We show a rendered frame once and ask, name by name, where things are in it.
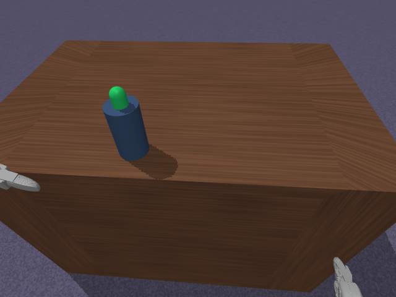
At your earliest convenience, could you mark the bottle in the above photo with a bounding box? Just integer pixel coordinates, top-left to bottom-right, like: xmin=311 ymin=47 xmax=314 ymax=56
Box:
xmin=103 ymin=86 xmax=149 ymax=161

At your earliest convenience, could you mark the right robot hand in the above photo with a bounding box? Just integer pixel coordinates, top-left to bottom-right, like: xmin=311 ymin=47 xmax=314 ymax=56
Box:
xmin=334 ymin=257 xmax=363 ymax=297

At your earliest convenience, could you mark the left robot hand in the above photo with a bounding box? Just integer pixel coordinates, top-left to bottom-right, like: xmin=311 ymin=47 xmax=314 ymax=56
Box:
xmin=0 ymin=164 xmax=40 ymax=192

